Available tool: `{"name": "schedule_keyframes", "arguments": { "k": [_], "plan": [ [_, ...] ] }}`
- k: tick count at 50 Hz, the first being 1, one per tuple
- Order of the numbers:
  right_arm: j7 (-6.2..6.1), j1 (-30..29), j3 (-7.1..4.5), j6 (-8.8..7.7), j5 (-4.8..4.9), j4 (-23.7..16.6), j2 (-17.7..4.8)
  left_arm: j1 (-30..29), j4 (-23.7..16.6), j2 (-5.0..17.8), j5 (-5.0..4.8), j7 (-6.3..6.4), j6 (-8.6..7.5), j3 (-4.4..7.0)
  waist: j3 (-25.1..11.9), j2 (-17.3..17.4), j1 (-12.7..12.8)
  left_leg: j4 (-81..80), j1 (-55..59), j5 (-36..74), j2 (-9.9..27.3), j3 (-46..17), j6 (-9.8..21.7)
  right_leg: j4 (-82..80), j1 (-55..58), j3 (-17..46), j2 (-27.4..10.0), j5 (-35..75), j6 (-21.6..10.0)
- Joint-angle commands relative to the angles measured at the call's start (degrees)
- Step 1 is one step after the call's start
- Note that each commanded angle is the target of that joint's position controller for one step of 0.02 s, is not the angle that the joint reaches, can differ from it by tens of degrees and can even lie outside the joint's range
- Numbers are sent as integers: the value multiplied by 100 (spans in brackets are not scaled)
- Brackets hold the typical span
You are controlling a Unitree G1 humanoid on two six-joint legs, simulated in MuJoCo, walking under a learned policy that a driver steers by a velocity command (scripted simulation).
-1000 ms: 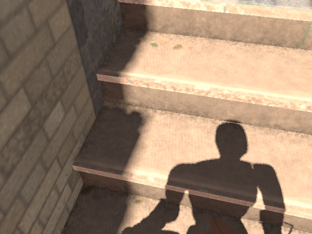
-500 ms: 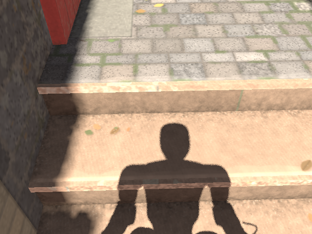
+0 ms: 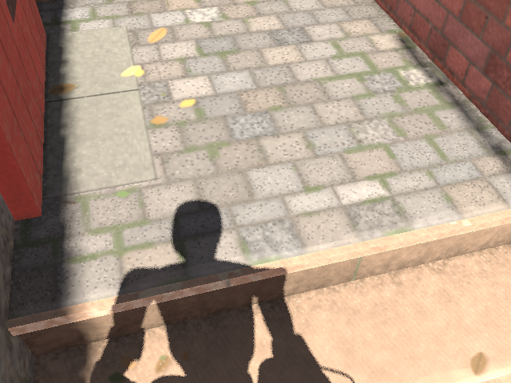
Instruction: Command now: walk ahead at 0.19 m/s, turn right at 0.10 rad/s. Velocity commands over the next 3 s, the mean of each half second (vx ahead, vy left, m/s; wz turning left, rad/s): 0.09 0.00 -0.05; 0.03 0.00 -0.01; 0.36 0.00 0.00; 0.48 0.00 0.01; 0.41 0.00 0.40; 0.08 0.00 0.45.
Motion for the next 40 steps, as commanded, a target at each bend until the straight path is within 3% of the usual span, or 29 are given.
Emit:
{"name": "schedule_keyframes", "arguments": {
  "k": [1, 2, 3, 4, 5, 6, 7, 8, 9, 10, 11, 12, 13, 14, 15, 17, 18, 20, 23, 24, 25, 26, 31, 40],
  "plan": [
    [2, -1189, 114, -281, -41, -517, 253, 657, 6, -337, -18, 125, 81, -181, 65, 332, 787, -2924, 426, 418, 891, -2040, 1068, -377, -830, 89, -638, -87, 358],
    [103, -1422, 90, -321, -4, -720, 92, 405, -30, -237, -100, 70, 102, -160, 78, 271, 833, -3079, 186, 754, 730, -1483, 993, -707, -319, -442, -823, -426, 705],
    [160, -1718, 118, -392, 26, -904, 100, 410, -5, -157, -67, 25, 122, -155, -34, 241, 926, -3049, -112, 1196, 529, -1081, 765, -1222, 285, -586, -956, -344, 916],
    [199, -1957, 200, -523, 119, -1130, 204, 542, 54, 7, -13, -28, 77, -79, -32, 444, 1093, -3122, -573, 1916, 304, -604, 417, -1512, 1342, -842, -1008, -382, 1200],
    [195, -1969, 176, -604, 198, -1172, -28, 640, 50, 127, 17, -67, 77, -51, -113, 545, 1071, -3081, -668, 2380, 220, -326, 257, -1910, 2030, -1010, -1006, -357, 1430],
    [198, -1917, 86, -649, 207, -1247, -480, 520, -90, 167, 31, -42, 59, -29, -23, 424, 1032, -3077, -652, 2687, 281, -253, 228, -2484, 2570, -1125, -994, -341, 1596],
    [197, -1500, 33, -661, 217, -1136, -670, 220, -217, 141, 29, -46, 43, -37, 143, 335, 801, -2910, -116, 2657, 443, -367, 225, -3286, 2551, -1177, -1020, -543, 1699],
    [207, -979, 4, -633, 264, -936, -705, -63, -367, 31, 0, -22, 26, -49, 283, 379, 626, -2659, 680, 3112, 711, -721, 282, -4022, 2321, -1152, -1015, -642, 1700],
    [267, -708, -44, -576, 258, -802, -632, -187, -465, -49, -94, 16, 14, -65, 353, 570, 568, -2463, 1517, 4185, 965, -1039, 396, -4622, 2135, -1140, -975, -722, 1642],
    [-573, 591, -6, -361, 406, -410, 231, 81, -371, -889, -13, 299, 320, -305, -360, 324, 115, -2725, 2421, 6010, 1580, -1331, 746, -5548, 2488, -1750, -129, -1094, 846],
    [126, -297, -166, -357, 401, -506, -658, -551, -781, -258, -158, 159, 109, -179, 690, 648, 557, -1945, 2875, 6427, 1394, -1434, 548, -6361, 1951, -934, -1005, -170, 1163],
    [431, -561, -132, -306, 456, -656, -372, -74, -714, -51, -306, 203, 27, -111, -311, 629, 706, -1497, 2932, 6697, 1037, -1147, 368, -6442, 2968, -1044, -860, 1062, 956],
    [489, 181, -128, -225, 447, -738, -116, -551, -894, 315, -405, 191, -6, -117, -996, 5, -41, -1345, 3055, 5417, 533, -675, 77, -6249, 3659, -787, -984, 2716, 511],
    [467, 1058, -149, -173, 357, -536, -160, -996, -962, 254, -398, 90, 30, -140, -904, -131, -513, -1803, 3019, 3776, 453, -652, -26, -6148, 3530, -698, -979, 2193, 282],
    [510, 451, -173, -82, 336, -690, -309, -1085, -903, -10, -363, 7, 130, -190, -321, -98, -232, -2051, 2972, 2240, 345, -542, -90, -6318, 2961, -731, -932, 1147, 468],
    [512, 93, -217, 6, 237, -856, -438, -735, -735, 12, -291, -74, 203, -153, 209, 28, 48, -2275, 2481, 909, 280, -527, 150, -6466, 2847, -696, -857, -259, 583],
    [537, 135, -218, -6, 291, -809, -350, -646, -697, 86, -271, -74, 178, -124, 481, 295, 84, -2439, 2114, 436, 278, -642, 221, -6546, 2903, -762, -797, -686, 620],
    [581, -196, -194, -39, 280, -949, -314, -764, -677, 4, -289, -51, 124, -158, 471, 284, 207, -2614, 2033, 779, 350, -750, 269, -6528, 3122, -869, -764, -781, 646],
    [519, -304, -211, -58, 266, -1033, -413, -948, -660, -60, -304, 18, 92, -218, 311, 242, 263, -2657, 2346, 1498, 394, -809, 244, -6471, 3290, -997, -745, -369, 661],
    [518, -86, -208, -47, 282, -935, -370, -913, -616, -186, -303, -7, 100, -283, 271, 338, 247, -2713, 2388, 1428, 388, -737, 151, -6462, 3385, -1019, -737, -531, 663],
    [513, 70, -196, -35, 226, -880, -300, -942, -598, -150, -338, 7, 114, -281, 475, 340, 230, -2720, 2307, 1441, 383, -722, 96, -6453, 3389, -1055, -712, -453, 641],
    [491, 152, -191, -33, 210, -868, -211, -994, -587, -112, -329, 18, 109, -283, 457, 313, 214, -2712, 2322, 1546, 381, -742, 67, -6427, 3442, -1074, -729, -366, 637],
    [475, 461, -224, -20, 234, -834, -3, -939, -454, -89, -325, 68, 141, -282, 445, 361, 247, -2710, 2364, 1847, 389, -723, 2, -6359, 3646, -1117, -728, -190, 695],
    [426, 986, -181, 11, 228, -606, -97, -892, -318, -80, -334, 59, 212, -284, 560, 369, 271, -2778, 2211, 1889, 366, -648, -42, -6316, 3939, -1196, -637, -40, 635]
  ]
}}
